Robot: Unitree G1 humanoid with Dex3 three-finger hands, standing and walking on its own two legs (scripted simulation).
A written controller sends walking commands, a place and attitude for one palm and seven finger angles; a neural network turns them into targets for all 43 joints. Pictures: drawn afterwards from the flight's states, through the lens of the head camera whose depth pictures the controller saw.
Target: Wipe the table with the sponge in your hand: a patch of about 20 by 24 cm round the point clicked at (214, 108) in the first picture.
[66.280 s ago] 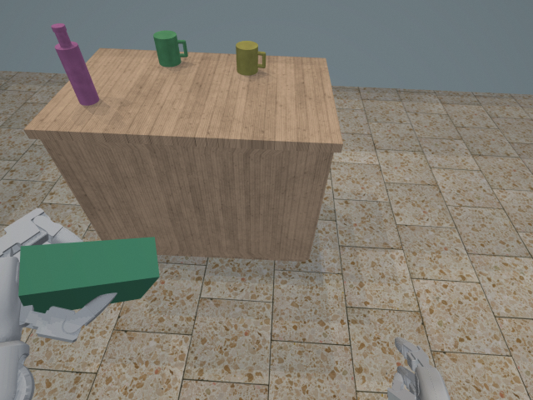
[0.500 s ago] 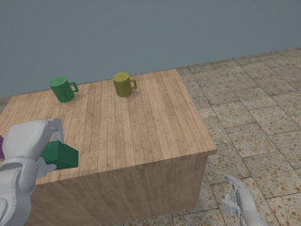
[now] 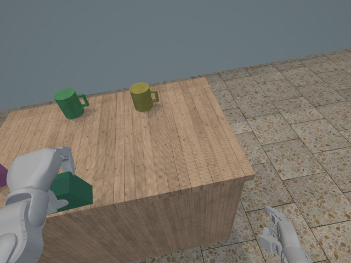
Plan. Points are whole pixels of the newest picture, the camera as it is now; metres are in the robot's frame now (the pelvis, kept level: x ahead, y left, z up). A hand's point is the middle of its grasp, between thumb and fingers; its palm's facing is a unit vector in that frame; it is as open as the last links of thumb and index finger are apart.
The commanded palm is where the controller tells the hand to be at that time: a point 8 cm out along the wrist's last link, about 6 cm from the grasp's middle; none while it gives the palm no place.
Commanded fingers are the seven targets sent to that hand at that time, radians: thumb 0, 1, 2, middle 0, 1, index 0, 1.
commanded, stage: move the sponge above the wiping area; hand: left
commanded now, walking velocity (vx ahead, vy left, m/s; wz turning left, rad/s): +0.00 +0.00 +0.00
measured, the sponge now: (62, 196) +0.22 +0.32 +0.04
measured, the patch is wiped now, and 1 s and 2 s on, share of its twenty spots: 0.90 0.90 0.90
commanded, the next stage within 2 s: none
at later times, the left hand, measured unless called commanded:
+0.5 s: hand (73, 183) +0.23 +0.27 +0.08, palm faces -0.06 -0.09 -0.99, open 8.5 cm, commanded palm +0.22 +0.28 +0.17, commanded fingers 0.00 0.10 1.30 -1.20 -1.60 -1.20 -1.60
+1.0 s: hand (79, 170) +0.27 +0.28 +0.08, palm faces -0.05 -0.05 -1.00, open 8.5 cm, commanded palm +0.26 +0.29 +0.15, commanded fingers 0.00 0.10 1.30 -1.20 -1.60 -1.20 -1.60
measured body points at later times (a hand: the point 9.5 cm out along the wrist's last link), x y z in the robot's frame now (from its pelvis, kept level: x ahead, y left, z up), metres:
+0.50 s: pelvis +0.00 +0.00 +0.00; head +0.01 -0.04 +0.45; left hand +0.23 +0.27 +0.14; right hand +0.24 -0.21 -0.09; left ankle +0.02 +0.17 -0.74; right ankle -0.03 -0.16 -0.74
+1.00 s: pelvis +0.01 +0.00 +0.00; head +0.02 -0.04 +0.45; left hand +0.27 +0.28 +0.13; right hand +0.23 -0.23 -0.10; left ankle +0.02 +0.17 -0.74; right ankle -0.03 -0.16 -0.74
